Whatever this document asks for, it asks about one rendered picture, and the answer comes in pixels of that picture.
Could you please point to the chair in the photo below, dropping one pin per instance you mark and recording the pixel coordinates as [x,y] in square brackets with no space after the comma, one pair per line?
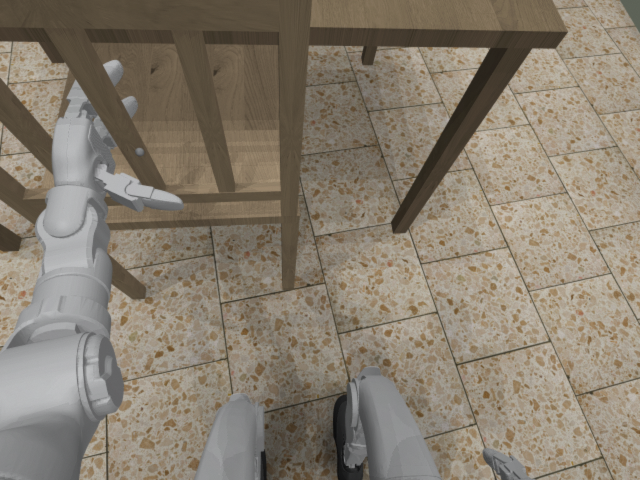
[221,125]

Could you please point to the robot left upper arm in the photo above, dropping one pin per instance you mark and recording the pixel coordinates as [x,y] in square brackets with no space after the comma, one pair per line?
[53,395]

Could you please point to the right robot thigh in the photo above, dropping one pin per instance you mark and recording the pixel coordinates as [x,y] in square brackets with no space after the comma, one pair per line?
[396,449]

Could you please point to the robot right hand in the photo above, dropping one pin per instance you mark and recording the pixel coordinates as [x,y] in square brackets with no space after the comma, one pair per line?
[509,468]

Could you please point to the left robot forearm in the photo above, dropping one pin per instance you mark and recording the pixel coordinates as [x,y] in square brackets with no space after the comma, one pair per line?
[73,287]

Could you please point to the robot left hand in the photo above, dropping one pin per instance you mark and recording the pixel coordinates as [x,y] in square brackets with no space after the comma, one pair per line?
[80,144]

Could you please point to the table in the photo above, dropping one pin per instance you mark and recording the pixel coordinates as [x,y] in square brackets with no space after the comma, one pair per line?
[510,28]

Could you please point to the right robot foot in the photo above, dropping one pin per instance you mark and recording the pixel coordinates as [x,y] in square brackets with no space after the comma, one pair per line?
[351,472]

